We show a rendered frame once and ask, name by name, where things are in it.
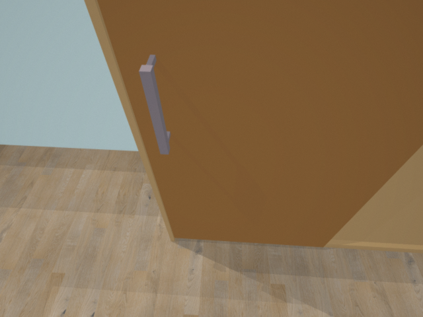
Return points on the handle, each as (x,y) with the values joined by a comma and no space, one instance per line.
(149,83)

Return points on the wardrobe door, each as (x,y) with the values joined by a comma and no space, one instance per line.
(286,116)
(395,213)

